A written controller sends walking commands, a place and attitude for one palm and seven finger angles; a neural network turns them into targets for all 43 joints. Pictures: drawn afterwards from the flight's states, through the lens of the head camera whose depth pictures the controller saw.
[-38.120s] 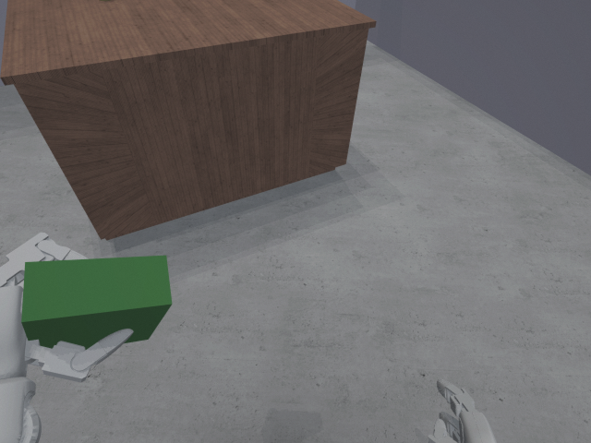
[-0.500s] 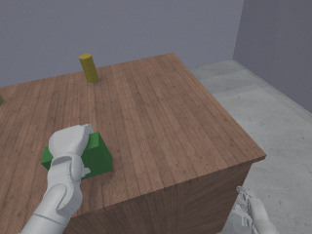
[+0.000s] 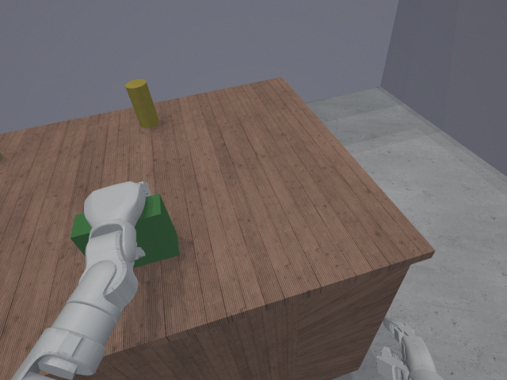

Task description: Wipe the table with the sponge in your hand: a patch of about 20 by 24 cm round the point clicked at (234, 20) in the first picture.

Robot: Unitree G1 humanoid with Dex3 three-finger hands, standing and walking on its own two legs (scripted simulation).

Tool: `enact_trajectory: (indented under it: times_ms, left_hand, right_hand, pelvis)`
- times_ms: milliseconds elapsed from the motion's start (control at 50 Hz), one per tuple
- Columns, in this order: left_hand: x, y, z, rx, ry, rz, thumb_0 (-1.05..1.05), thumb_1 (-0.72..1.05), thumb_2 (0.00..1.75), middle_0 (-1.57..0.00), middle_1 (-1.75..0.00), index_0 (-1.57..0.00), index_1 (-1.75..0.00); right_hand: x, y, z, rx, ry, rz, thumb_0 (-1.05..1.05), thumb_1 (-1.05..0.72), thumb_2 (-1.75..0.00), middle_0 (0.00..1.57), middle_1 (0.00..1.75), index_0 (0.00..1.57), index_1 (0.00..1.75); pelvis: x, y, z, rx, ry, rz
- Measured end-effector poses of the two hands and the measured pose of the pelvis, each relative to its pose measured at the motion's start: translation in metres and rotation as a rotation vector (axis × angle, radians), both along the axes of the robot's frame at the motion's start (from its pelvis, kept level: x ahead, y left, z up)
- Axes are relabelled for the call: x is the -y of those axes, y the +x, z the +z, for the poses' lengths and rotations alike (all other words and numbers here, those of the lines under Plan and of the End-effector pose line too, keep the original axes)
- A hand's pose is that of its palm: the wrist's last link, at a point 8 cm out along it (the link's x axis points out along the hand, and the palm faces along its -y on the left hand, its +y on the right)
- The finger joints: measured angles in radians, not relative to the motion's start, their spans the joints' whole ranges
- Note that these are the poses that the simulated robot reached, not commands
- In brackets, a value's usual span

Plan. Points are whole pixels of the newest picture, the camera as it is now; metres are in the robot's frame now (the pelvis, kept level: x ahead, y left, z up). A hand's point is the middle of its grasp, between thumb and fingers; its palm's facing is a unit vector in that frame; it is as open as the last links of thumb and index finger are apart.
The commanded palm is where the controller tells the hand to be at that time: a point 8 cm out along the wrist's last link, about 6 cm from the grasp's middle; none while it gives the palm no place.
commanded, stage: wipe forward along the middle lane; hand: left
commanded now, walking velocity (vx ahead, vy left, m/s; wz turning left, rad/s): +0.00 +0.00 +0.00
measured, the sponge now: (134, 242) +0.31 +0.27 +0.05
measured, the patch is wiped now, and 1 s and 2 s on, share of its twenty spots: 1.00 1.00 1.00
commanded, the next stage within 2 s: slide back across to the first lane in 0.98 s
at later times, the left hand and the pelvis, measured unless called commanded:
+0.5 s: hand (135, 203) +0.37 +0.28 +0.09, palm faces -0.06 -0.02 -1.00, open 9.6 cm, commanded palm +0.36 +0.27 +0.12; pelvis +0.00 +0.00 +0.00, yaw +0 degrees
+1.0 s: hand (131, 183) +0.42 +0.31 +0.09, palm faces -0.08 -0.02 -1.00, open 9.6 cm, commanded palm +0.41 +0.30 +0.12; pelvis +0.01 +0.01 +0.00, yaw +0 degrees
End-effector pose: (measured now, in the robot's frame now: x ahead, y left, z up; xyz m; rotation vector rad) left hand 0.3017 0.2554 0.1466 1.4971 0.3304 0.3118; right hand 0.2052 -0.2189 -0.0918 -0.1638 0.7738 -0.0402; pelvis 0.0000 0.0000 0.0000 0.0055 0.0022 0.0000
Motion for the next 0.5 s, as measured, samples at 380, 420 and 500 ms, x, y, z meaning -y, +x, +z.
enact_trajectory:
  times_ms: [380,420,500]
  left_hand:
    - [-0.010,0.045,0.001,-0.052,0.026,-0.007,0.00,-0.49,1.10,-0.78,-1.42,-0.80,-1.37]
    - [-0.011,0.049,0.000,-0.054,0.027,-0.011,0.00,-0.49,1.10,-0.78,-1.42,-0.80,-1.37]
    - [-0.013,0.056,0.000,-0.056,0.029,-0.016,0.00,-0.49,1.10,-0.78,-1.42,-0.80,-1.37]
  right_hand:
    - [0.026,-0.036,-0.012,-0.093,-0.046,-0.075,0.01,-0.91,-0.90,0.20,0.30,0.20,0.30]
    - [0.028,-0.042,-0.014,-0.110,-0.046,-0.086,0.01,-0.90,-0.90,0.20,0.30,0.20,0.30]
    - [0.031,-0.055,-0.020,-0.147,-0.049,-0.105,0.01,-0.90,-0.90,0.20,0.30,0.20,0.30]
  pelvis:
    - [0.003,-0.003,-0.002,-0.054,-0.002,0.004]
    - [0.003,-0.003,-0.002,-0.061,-0.003,0.002]
    - [0.002,-0.002,-0.003,-0.072,-0.004,0.000]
